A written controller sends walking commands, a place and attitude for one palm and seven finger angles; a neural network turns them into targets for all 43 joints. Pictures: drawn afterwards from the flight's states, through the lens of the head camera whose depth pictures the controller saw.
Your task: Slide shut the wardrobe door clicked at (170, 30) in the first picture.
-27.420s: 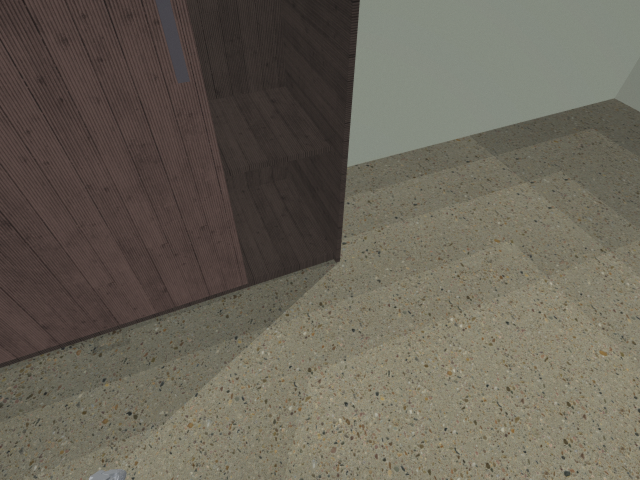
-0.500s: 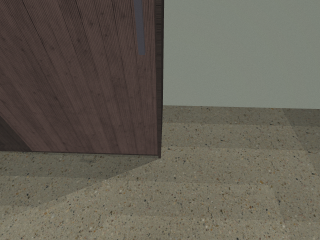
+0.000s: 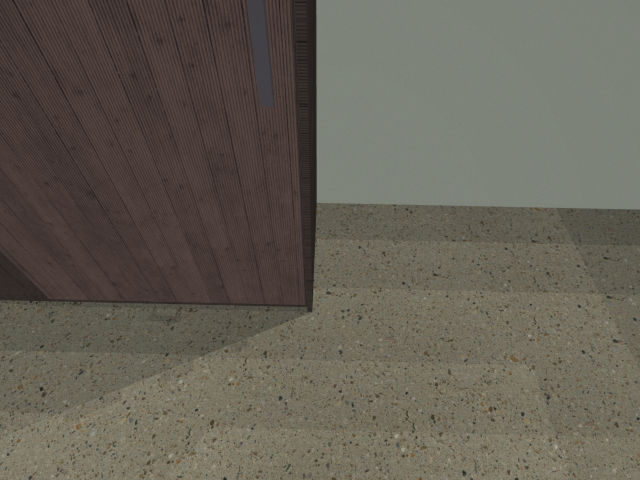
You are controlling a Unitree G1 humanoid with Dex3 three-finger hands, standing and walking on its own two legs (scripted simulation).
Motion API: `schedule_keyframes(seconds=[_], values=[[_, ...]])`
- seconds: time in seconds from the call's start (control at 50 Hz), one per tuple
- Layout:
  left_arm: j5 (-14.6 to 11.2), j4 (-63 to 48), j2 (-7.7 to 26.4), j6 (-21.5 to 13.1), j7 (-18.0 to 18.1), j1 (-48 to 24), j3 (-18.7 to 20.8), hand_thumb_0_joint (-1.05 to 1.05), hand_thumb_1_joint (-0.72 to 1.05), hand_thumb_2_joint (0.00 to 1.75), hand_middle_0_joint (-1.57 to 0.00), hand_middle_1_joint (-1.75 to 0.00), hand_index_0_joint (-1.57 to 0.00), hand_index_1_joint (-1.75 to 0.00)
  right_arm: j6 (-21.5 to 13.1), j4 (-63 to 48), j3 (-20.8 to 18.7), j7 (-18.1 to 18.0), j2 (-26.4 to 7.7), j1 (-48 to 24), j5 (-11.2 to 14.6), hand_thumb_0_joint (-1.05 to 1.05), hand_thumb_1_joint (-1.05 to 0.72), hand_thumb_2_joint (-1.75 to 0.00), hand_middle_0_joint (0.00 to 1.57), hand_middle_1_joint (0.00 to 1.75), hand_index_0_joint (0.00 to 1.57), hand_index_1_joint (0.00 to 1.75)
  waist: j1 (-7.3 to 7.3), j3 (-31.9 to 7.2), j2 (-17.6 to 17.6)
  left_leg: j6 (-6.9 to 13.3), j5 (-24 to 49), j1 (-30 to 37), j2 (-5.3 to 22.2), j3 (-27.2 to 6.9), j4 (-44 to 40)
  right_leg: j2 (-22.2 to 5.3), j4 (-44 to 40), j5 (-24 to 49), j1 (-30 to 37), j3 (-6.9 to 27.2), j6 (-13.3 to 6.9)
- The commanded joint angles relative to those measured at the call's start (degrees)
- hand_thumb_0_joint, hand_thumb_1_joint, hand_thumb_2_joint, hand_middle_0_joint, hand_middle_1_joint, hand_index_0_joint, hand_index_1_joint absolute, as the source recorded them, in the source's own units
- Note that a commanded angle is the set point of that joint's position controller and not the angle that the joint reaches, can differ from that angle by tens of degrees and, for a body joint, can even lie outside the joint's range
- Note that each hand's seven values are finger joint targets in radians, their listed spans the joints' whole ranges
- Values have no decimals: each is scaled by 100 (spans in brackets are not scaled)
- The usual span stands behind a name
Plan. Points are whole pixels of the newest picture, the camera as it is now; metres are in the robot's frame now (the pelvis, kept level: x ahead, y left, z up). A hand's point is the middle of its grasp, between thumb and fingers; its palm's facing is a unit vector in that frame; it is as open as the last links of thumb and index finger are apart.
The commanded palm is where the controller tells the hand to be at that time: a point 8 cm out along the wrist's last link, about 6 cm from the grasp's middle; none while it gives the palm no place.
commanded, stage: look to check the result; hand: left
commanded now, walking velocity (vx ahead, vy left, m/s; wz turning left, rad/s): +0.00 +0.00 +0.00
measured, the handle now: (262, 37) +0.73 +0.13 +0.20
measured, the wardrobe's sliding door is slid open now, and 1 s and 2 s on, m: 0.00 0.00 0.00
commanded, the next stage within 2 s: take the last steps up to it in 0.32 s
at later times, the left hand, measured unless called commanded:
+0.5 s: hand out of the picture +0.10 +0.23 -0.16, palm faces -0.02 -0.95 -0.31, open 7.4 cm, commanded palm none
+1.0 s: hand out of the picture +0.14 +0.16 -0.19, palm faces +0.06 -0.98 -0.20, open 7.3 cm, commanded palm none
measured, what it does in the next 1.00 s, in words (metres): walks ahead: right foot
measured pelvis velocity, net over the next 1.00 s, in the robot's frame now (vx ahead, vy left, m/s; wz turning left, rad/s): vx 0.11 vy -0.02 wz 0.05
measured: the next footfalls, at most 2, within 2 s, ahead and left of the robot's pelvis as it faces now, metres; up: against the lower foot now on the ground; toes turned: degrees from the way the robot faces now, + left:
right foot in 0.98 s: +0.16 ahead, -0.13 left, +0.00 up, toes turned -4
left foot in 1.24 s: +0.25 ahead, +0.10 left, +0.00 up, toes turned +6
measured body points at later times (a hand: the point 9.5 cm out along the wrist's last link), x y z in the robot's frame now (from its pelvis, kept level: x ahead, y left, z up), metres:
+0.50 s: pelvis +0.02 +0.00 +0.00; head +0.04 -0.01 +0.45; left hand +0.10 +0.28 -0.14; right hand +0.10 -0.29 -0.14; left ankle +0.01 +0.13 -0.75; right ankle -0.01 -0.13 -0.75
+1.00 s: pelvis +0.11 -0.02 -0.03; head +0.14 -0.03 +0.42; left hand +0.13 +0.22 -0.18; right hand +0.00 -0.22 -0.18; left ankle +0.01 +0.12 -0.74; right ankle +0.12 -0.13 -0.75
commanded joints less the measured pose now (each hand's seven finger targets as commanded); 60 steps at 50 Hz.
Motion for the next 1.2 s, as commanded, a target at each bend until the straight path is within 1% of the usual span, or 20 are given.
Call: schedule_keyframes(seconds=[0.0, 0.44, 0.5, 0.58, 0.7, 0.74, 0.76, 0.78, 0.8, 0.86, 0.9, 0.92, 0.94, 0.96, 0.98, 1.0, 1.04, 1.08, 1.14, 1.18], values=[[4, -291, 1124, -139, 80, -155, 205, 0, 90, 90, -20, -30, -20, -30, -135, -301, -193, -61, -1009, -182, 3, 0, -90, -90, 20, 30, 20, 30, 18, -619, -88, 150, 897, 351, 582, -470, -240, -582, -396, 834, -4, 427, -236], [4, -294, 1002, -140, 113, -77, 218, 0, 90, 90, -20, -30, -20, -30, -159, -279, -179, -104, -924, -191, 2, 0, -90, -90, 20, 30, 20, 30, 28, -596, -56, 140, 1393, 512, 618, -410, -251, -579, -348, 1389, 171, 371, -232], [7, -140, 380, -22, 133, 270, 82, 0, 90, 90, -20, -30, -20, -30, -39, -103, -40, -71, -250, 205, -52, 0, -90, -90, 20, 30, 20, 30, 19, -464, -76, 60, 252, 377, 510, -265, -189, -499, -340, -16, 6, 310, -162], [47, -112, 483, 35, 56, 510, 179, 0, 90, 90, -20, -30, -20, -30, -5, -108, -77, -28, -148, 424, -110, 0, -90, -90, 20, 30, 20, 30, 52, 108, -250, 114, -1103, -353, 295, -130, 156, -526, -308, -1618, -337, 526, -358], [32, -69, 269, -39, 58, 1027, 331, 0, 90, 90, -20, -30, -20, -30, -181, -128, -85, -89, 157, 902, -94, 0, -90, -90, 20, 30, 20, 30, 69, 30, -382, 176, 162, -689, 242, 163, 1014, -655, 561, 33, 184, 404, -565], [13, -129, 57, -54, 66, 1017, 318, 0, 90, 90, -20, -30, -20, -30, -231, 48, -145, -156, 77, 1436, -92, 0, -90, -90, 20, 30, 20, 30, -151, -122, 352, 345, 1279, 161, 502, -203, 794, -349, 1607, 949, -361, -141, -423], [-1, -269, -103, -69, 60, 813, 278, 0, 90, 90, -20, -30, -20, -30, -236, 215, -220, -202, -122, 1955, -107, 0, -90, -90, 20, 30, 20, 30, -356, -127, 954, 666, 1942, 885, 949, -957, 518, -1, 2523, 658, -1260, -507, -269], [6, -522, -288, -98, 68, 290, 225, 0, 90, 90, -20, -30, -20, -30, -238, 417, -286, -248, -183, 2594, -145, 0, -90, -90, 20, 30, 20, 30, -591, 143, 1574, 1160, 2998, 1527, 1627, -1957, 65, 253, 3476, -1444, -2498, -668, -170], [19, -708, -303, -115, 88, -128, 226, 0, 90, 90, -20, -30, -20, -30, -213, 513, -274, -285, -114, 2905, -158, 0, -90, -90, 20, 30, 20, 30, -660, 402, 1244, 1454, 3489, 1627, 1986, -2304, 4, 31, 3941, -2280, -3128, -288, -227], [-6, -839, -478, -132, -21, -53, 269, 0, 90, 90, -20, -30, -20, -30, -259, 263, -282, -307, 0, 2312, -156, 0, -90, -90, 20, 30, 20, 30, -278, 519, 843, 1260, 1721, 510, 1846, -1800, -135, -358, 3070, -2092, -2328, 71, -283], [30, -593, -610, -109, -112, 752, 304, 0, 90, 90, -20, -30, -20, -30, -264, 88, -258, -290, 81, 1781, -134, 0, -90, -90, 20, 30, 20, 30, 153, 113, 708, 825, 444, -543, 1224, -993, 118, -29, 1797, -954, -636, -442, -225], [42, -341, -524, -125, -111, 1515, 358, 0, 90, 90, -20, -30, -20, -30, -261, 28, -252, -277, 138, 1664, -95, 0, -90, -90, 20, 30, 20, 30, 458, -225, 265, 626, -110, -1163, 819, -602, 857, 82, 1125, -386, 580, -467, -245], [76, -99, -92, -198, -39, 2324, 456, 0, 90, 90, -20, -30, -20, -30, -286, -98, -224, -221, 425, 1684, -16, 0, -90, -90, 20, 30, 20, 30, 736, -531, -1168, 344, -1041, -2023, 113, 70, 2295, -848, 276, -1033, 1587, 891, -553], [37, -3, 338, -222, 51, 2709, 542, 0, 90, 90, -20, -30, -20, -30, -273, -329, -240, -185, 610, 1534, 20, 0, -90, -90, 20, 30, 20, 30, 824, -539, -2359, 208, -2566, -2707, -164, 461, 3796, -2266, -808, -1243, 1629, 2747, -1174], [-1, -65, 283, -140, 101, 2360, 503, 0, 90, 90, -20, -30, -20, -30, -224, -329, -285, -142, 523, 1312, -20, 0, -90, -90, 20, 30, 20, 30, 693, -159, -1315, 189, -2700, -2861, 185, 110, 4451, -2369, -1027, -2204, 918, 2891, -1568], [37, -212, 66, -118, 165, 1850, 461, 0, 90, 90, -20, -30, -20, -30, -178, -331, -314, -131, 736, 1056, -29, 0, -90, -90, 20, 30, 20, 30, 493, 540, -977, 174, -2340, -2983, 460, -7, 4675, -2282, -1053, -2555, 1, 2694, -1541], [124, -355, -314, -177, 223, 1322, 344, 0, 90, 90, -20, -30, -20, -30, -80, -272, -304, -51, 963, 1227, -90, 0, -90, -90, 20, 30, 20, 30, 124, 924, -818, 109, -1762, -2496, 723, -43, 4419, -2029, -1111, -1924, -1151, 1857, -1314], [141, -364, -325, -257, 209, 1226, 361, 0, 90, 90, -20, -30, -20, -30, -70, -217, -257, 17, 1150, 1524, -77, 0, -90, -90, 20, 30, 20, 30, -47, 446, -792, 101, -1535, -1851, 670, 221, 3328, -1636, -926, -808, -994, 932, -1170], [75, -285, -222, -261, 143, 1270, 385, 0, 90, 90, -20, -30, -20, -30, -158, -202, -203, 18, 1154, 1678, -69, 0, -90, -90, 20, 30, 20, 30, -105, 120, -620, 33, -710, -927, 362, 748, 1679, -1219, -334, 31, -746, 336, -991], [14, -259, -275, -215, 100, 1318, 375, 0, 90, 90, -20, -30, -20, -30, -263, -48, -222, -16, 955, 2044, -69, 0, -90, -90, 20, 30, 20, 30, -246, -111, -103, 54, -96, 261, 190, 910, 712, -819, 410, 158, -1085, 34, -753]])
